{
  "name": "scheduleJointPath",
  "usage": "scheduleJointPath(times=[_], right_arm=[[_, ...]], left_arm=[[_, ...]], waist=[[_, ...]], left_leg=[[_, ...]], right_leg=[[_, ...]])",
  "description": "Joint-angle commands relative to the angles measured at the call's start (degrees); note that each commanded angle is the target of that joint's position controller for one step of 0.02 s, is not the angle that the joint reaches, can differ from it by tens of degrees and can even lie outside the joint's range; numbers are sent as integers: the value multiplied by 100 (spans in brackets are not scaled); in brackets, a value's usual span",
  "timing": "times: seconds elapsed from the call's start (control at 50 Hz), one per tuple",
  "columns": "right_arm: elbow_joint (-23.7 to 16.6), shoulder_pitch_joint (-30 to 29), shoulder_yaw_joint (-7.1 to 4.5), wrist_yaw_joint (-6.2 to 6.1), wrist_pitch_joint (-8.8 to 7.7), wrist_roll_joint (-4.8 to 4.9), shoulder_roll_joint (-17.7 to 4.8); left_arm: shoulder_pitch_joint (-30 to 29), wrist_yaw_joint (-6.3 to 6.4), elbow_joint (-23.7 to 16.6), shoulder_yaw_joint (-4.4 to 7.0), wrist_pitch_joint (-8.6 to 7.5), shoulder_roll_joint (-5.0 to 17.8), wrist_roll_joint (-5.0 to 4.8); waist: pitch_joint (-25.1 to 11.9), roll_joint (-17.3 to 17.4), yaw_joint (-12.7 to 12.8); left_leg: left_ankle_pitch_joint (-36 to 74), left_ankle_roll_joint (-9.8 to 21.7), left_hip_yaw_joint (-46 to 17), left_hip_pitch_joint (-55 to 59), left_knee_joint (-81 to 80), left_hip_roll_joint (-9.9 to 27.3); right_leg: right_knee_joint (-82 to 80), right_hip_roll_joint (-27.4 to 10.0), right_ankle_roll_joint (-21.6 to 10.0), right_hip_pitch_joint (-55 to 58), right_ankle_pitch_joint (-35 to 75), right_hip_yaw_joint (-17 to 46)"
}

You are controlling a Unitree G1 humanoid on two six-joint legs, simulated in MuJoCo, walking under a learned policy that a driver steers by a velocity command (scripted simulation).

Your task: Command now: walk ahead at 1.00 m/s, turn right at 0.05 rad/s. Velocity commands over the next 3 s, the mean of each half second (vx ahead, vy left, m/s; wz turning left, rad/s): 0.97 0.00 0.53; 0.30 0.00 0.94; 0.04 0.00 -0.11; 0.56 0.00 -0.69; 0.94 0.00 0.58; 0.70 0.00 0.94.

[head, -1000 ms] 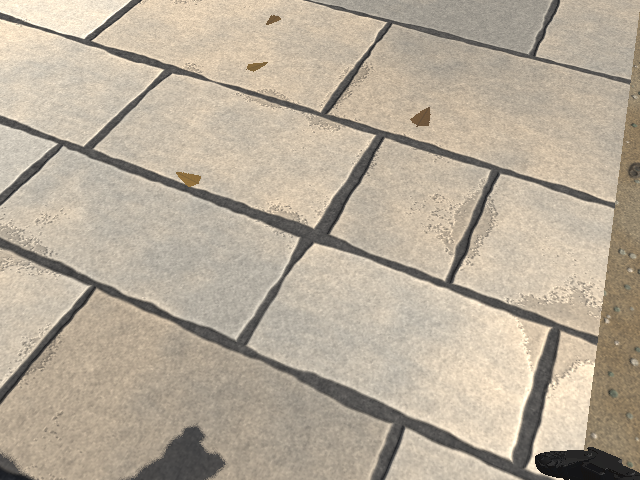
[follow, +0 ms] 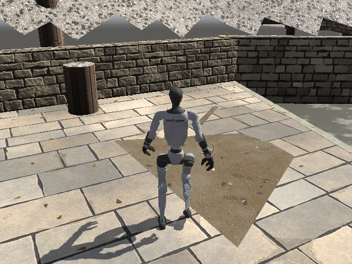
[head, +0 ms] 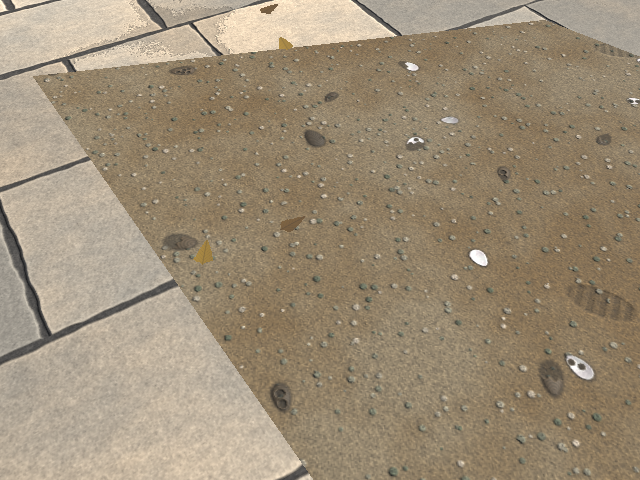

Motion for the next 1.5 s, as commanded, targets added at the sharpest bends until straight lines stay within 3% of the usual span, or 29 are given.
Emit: scheduleJointPath(times=[0.02,0.08,0.14,0.18,0.2,0.22,0.24,0.28,0.42,0.5,0.56,0.58,0.6,0.62,0.64,0.66,0.7,0.74,0.82,0.92,1.02,1.08,1.12,1.14,1.16,1.2,1.24,1.28,1.5], right_arm=[[-166,-149,-18,70,-161,118,-405],[-159,-120,-113,133,-158,181,-714],[-19,147,-192,166,-136,190,-1066],[64,230,-206,130,-83,218,-1157],[-48,195,-115,137,-90,219,-811],[-295,576,52,99,-72,295,122],[-422,457,-16,85,-4,338,-284],[-408,-294,-30,135,105,197,-308],[-849,-1372,47,414,505,28,166],[-1085,-1995,159,582,395,-7,216],[-678,-658,15,523,375,-46,-155],[-417,330,-114,418,369,-84,-396],[-198,805,-247,252,362,-76,-659],[-280,438,-416,120,414,15,-1329],[-641,321,-541,154,445,4,-1788],[-976,-172,-576,78,536,125,-1630],[-940,-803,-370,-27,607,228,-928],[-881,-849,-277,-48,558,235,-668],[-878,-884,-368,4,503,103,-861],[-979,-830,-450,-28,720,161,-897],[-1014,-665,-513,7,795,93,-919],[-1052,-896,-403,-2,772,114,-688],[-992,-627,-232,-58,739,194,-320],[-1039,-109,-150,-96,741,185,-81],[-862,-297,-251,-131,806,85,-602],[-772,-655,-178,-83,851,72,-503],[-866,-948,-180,-31,848,64,-621],[-898,-1109,-140,-46,848,94,-619],[-1001,-1528,27,-229,626,193,-437]], left_arm=[[-498,-103,-755,-185,-87,-9,76],[-1024,-243,-863,-335,-188,-143,-55],[-764,-72,-718,-206,-212,178,-67],[841,134,-206,-21,-259,453,41],[1732,276,-76,137,-287,875,168],[1999,357,-90,215,-311,1274,303],[1783,375,-132,240,-238,1163,127],[1002,341,-19,73,-299,293,-14],[1122,283,556,-7,-604,-212,-199],[906,380,610,31,-647,49,-266],[952,470,523,196,-534,680,-352],[813,459,452,231,-453,768,-370],[815,393,474,208,-400,571,-394],[1320,341,369,77,-347,-71,-266],[2006,430,-11,27,-261,4,-282],[1672,476,-91,-18,-258,254,-187],[1057,474,-182,-25,-184,279,-51],[1067,516,-183,-18,92,269,31],[722,541,-372,-100,251,-57,-53],[-110,520,-657,-125,346,-42,-113],[-542,529,-716,-122,209,94,-226],[152,545,-433,-90,99,155,-258],[147,588,-401,-74,40,230,-127],[-238,567,-609,-62,96,639,-77],[257,509,-398,-92,164,364,-75],[-25,395,-266,-207,182,-22,-181],[149,356,-187,59,280,601,-188],[523,295,-130,221,341,800,-266],[737,208,-46,563,473,743,-250]], waist=[[562,720,478],[642,628,364],[315,608,519],[-696,560,1305],[-1293,164,1665],[-1975,-1084,1212],[-2096,-1027,1162],[-371,-218,797],[552,-204,228],[774,169,108],[-159,-78,-472],[-668,-86,-912],[-843,312,-1046],[-626,1486,-440],[-2332,1254,-161],[-2599,509,-242],[-920,-170,228],[-348,-279,471],[-715,-178,492],[-610,420,186],[-258,897,-59],[-410,1120,178],[-428,352,133],[-513,-946,-207],[-599,-647,172],[-217,-316,0],[-19,-814,119],[-85,-620,231],[-462,-727,396]], left_leg=[[400,1091,-1741,87,-1754,1283],[1548,997,-1177,-1057,-2314,1018],[3838,924,-1009,-169,-1475,1142],[4523,752,-770,-405,1013,802],[2827,681,-644,-1527,2865,423],[-1294,644,-748,-2850,4866,-31],[-811,725,-925,-3345,5573,-48],[56,665,-809,-3603,5219,478],[932,453,-532,-3738,4378,833],[2336,574,492,-2121,1863,195],[2148,841,729,-286,1488,-564],[2110,1054,427,771,1443,-635],[2580,1246,-11,1569,961,-456],[6623,1550,-1203,2346,1477,624],[7846,2734,-3347,3801,1253,1869],[5770,2827,-4076,3338,435,1940],[3732,2415,-3541,1205,-306,1321],[4441,2126,-2964,-200,-441,990],[5059,1755,-2534,-781,-143,467],[2434,1130,-3125,-527,-208,81],[2211,1102,-3826,78,63,113],[2995,824,-3568,-5,436,101],[836,364,-3022,-647,1108,-327],[-1634,51,-2045,-1292,1913,-1167],[-1985,18,-1806,-1082,2365,-1159],[-1201,-77,-1537,-734,2015,-624],[-1064,-175,-985,-1122,2215,-697],[-1222,-245,-904,-1512,2494,-718],[-827,43,-1090,-774,1139,-764]], right_leg=[[-1189,-500,175,-1020,569,44],[-2710,-313,257,1053,1511,-613],[-3203,-69,161,1803,1175,-646],[-3488,80,76,3808,733,-627],[-3633,-1029,-17,5085,-553,431],[-4370,-2682,-147,5892,-2462,2937],[-5290,-2860,-409,5417,-2970,4304],[-5271,-2198,-374,3963,-1444,2313],[-6011,-1569,-43,2926,1784,-629],[-5698,-1089,237,2412,4358,-1914],[-3515,-1308,385,2750,6560,-1861],[-2086,-1420,417,2472,6292,-1719],[-251,-950,578,1885,3434,-1723],[2081,-13,807,336,-1984,-1688],[3416,113,946,-696,-1950,-474],[3189,-98,858,-821,-1274,2],[1962,-474,860,-639,-955,77],[1094,-647,967,48,-983,37],[-164,-620,1025,521,-408,-34],[-1184,-296,923,238,332,234],[-2378,84,770,366,-74,471],[-3592,65,576,1539,180,223],[-4892,-720,234,2665,1158,917],[-4978,-2119,-396,3034,2962,2480],[-5062,-2262,-995,2574,3215,3066],[-5070,-1386,-556,2189,2044,2244],[-4899,-822,-276,2408,2023,2133],[-4829,-817,-307,2757,2283,2372],[-5000,-493,-270,2570,1130,3253]])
